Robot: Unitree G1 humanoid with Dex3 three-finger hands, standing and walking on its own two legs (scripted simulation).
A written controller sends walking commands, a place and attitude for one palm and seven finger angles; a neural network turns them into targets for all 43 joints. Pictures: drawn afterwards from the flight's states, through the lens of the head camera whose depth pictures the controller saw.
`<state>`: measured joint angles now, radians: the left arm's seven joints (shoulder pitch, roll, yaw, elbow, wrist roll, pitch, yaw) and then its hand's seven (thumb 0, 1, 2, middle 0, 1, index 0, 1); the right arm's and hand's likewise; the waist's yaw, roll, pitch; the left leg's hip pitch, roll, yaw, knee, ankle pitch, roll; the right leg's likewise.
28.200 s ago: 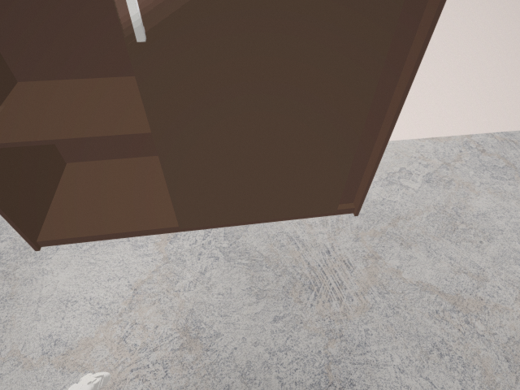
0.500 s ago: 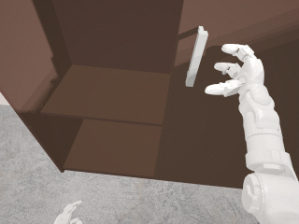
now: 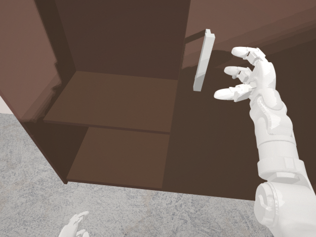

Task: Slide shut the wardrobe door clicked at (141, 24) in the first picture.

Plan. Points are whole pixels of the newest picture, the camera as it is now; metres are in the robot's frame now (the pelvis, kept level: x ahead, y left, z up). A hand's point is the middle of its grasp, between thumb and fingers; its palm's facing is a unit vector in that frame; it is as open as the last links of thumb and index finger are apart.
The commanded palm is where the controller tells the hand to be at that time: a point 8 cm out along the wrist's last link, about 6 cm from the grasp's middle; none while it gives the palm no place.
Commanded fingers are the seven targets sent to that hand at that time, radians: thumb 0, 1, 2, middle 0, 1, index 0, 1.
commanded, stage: move the hooked fingers beside the handle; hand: right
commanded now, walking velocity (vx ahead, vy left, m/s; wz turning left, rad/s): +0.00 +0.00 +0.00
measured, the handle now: (202, 61) +0.51 -0.06 +0.21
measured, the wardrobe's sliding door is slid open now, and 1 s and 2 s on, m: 0.62 0.62 0.62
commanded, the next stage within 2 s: feel for the door with the fingertips in 0.26 s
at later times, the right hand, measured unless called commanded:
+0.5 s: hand (227, 75) +0.45 -0.12 +0.22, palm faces +0.02 +1.00 +0.01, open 14.0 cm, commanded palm +0.43 -0.16 +0.21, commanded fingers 0.00 0.50 -0.30 0.30 1.20 0.30 1.20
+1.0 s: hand (218, 72) +0.46 -0.10 +0.21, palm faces +0.02 +1.00 +0.02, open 13.8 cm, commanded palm +0.44 -0.14 +0.21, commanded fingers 0.00 0.50 -0.30 0.30 1.20 0.30 1.20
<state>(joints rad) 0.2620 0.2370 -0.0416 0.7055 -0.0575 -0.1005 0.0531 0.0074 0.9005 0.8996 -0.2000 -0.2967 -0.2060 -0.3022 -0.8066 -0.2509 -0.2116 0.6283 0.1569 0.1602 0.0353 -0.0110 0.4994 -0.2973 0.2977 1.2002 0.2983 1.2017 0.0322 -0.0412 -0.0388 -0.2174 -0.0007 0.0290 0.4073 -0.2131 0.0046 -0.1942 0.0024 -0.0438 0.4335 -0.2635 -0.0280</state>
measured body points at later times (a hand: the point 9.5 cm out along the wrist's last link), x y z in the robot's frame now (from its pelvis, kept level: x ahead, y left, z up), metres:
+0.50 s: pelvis -0.01 +0.01 +0.00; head +0.00 +0.02 +0.45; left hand +0.09 +0.26 -0.12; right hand +0.45 -0.17 +0.22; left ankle +0.00 +0.12 -0.74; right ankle -0.02 -0.10 -0.74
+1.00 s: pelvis +0.00 +0.01 +0.00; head +0.01 +0.02 +0.45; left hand +0.10 +0.25 -0.12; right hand +0.46 -0.15 +0.22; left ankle +0.00 +0.12 -0.74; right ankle -0.02 -0.10 -0.74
